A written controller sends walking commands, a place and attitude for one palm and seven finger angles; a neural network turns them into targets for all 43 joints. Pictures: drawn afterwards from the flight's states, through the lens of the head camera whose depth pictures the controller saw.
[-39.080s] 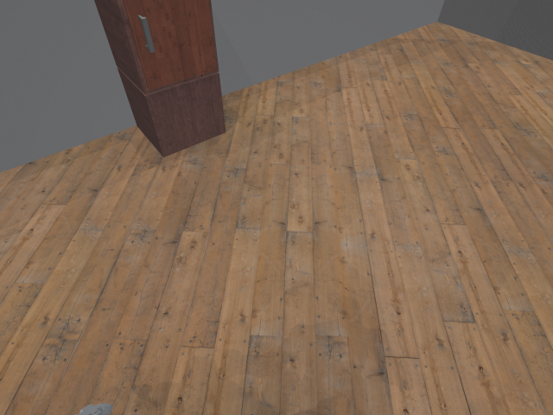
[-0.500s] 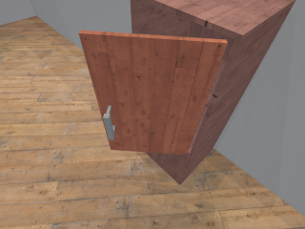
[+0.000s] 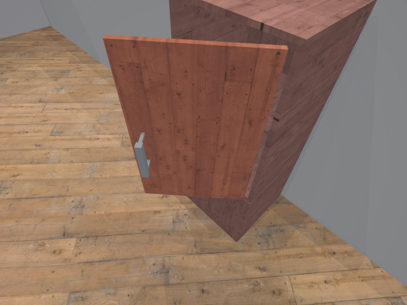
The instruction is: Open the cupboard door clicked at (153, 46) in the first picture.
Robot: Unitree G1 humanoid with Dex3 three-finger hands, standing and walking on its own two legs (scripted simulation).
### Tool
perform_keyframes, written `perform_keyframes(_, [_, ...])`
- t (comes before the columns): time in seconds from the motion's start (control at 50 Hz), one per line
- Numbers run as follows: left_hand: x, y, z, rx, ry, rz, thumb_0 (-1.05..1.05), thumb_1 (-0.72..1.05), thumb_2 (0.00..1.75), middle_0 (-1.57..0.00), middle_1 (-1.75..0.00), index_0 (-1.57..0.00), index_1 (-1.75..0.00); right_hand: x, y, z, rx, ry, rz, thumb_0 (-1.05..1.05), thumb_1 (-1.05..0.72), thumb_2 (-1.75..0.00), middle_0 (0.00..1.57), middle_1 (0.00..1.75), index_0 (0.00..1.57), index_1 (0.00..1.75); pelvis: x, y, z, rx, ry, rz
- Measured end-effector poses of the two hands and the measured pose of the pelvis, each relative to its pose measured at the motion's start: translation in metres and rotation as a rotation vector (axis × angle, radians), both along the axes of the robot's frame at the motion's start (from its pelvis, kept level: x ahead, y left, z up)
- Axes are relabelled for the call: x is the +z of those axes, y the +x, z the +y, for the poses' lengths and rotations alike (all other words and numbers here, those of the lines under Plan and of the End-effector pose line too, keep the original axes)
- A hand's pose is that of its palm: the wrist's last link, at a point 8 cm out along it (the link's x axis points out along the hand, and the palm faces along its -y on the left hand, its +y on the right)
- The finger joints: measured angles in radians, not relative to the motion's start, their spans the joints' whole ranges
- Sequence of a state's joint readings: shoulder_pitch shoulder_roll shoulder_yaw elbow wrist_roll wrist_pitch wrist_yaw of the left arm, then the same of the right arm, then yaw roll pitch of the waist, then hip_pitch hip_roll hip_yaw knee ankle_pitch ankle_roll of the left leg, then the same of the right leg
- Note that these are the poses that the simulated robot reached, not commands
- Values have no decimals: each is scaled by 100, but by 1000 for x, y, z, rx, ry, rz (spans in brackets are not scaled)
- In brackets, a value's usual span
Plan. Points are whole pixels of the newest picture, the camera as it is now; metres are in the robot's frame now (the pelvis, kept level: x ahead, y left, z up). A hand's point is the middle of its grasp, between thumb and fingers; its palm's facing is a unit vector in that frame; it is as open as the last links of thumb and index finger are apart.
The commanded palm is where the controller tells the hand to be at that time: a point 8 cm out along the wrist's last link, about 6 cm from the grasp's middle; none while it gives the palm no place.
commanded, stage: come to a stop and stand still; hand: left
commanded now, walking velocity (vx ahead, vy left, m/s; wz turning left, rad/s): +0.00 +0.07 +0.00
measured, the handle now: (144, 155) +0.52 +0.21 -0.09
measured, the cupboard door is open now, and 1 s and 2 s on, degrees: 42 42 42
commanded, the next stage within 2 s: look again from close up in 0.68 s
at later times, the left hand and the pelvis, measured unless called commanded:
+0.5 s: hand out of the picture +0.04 +0.21 -0.18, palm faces +0.02 -0.97 -0.22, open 7.4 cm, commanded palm none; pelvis +0.03 +0.04 +0.00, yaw +0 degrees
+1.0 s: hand out of the picture +0.05 +0.21 -0.18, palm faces +0.00 -0.98 -0.20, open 7.4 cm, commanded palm none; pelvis +0.03 +0.04 +0.00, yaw +0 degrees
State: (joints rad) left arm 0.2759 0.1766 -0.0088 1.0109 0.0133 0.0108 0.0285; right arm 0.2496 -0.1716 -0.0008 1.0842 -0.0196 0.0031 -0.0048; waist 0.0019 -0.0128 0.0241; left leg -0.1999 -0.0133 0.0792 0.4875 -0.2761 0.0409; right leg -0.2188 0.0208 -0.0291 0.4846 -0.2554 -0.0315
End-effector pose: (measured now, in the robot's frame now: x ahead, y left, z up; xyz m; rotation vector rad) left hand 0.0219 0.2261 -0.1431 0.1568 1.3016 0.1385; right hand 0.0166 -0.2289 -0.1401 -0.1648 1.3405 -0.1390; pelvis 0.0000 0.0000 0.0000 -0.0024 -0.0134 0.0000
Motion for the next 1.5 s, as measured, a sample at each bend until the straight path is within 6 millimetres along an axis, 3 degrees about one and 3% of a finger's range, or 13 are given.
perform_keyframes(0.2, [-6, -11, 3, 20, -24, 69, 1, 91, 90, -20, -30, -20, -30, 5, -23, 16, -8, -10, 101, 0, -91, -89, 20, 30, 20, 30, 2, 13, 11, 6, -8, 14])
perform_keyframes(0.32, [-5, -11, 16, 2, -8, 101, 1, 91, 90, -20, -30, -20, -30, -6, -3, 36, 1, 21, 42, 0, -91, -89, 20, 30, 20, 30, -4, 19, 27, 11, -17, 23])
perform_keyframes(0.46, [-1, 6, 34, 23, 26, 67, 1, 91, 90, -20, -30, -20, -30, -13, 15, 48, 19, 21, 8, 2, -94, -89, 20, 30, 20, 30, -5, 28, 39, 9, -7, 0])
perform_keyframes(0.8, [-1, 32, 40, -4, 18, 40, 0, 91, 90, -20, -30, -20, -30, -4, 32, 42, 7, -10, -12, 0, -92, -89, 20, 30, 20, 30, -1, 33, 41, -9, 3, -9])
perform_keyframes(1.38, [-1, 14, 29, -9, 14, 80, 0, 90, 90, -20, -30, -20, -30, 2, 22, 26, 3, -18, 26, 0, -91, -89, 20, 30, 20, 30, 3, 26, 28, -4, 0, -1])
perform_keyframes(1.42, [18, 41, 33, 86, 18, -106, 1, 90, 90, -20, -30, -20, -30, 8, 30, 24, 8, -26, -73, 0, -91, -89, 20, 30, 20, 30, 3, 24, 26, 7, 8, 10])
perform_keyframes(1.5, [86, 117, 38, 124, 57, -638, 2, 88, 89, -20, -32, -20, -32, 18, 65, 15, 46, -24, -336, 1, -91, -89, 20, 30, 20, 30, -4, 18, 18, 50, 35, 36])
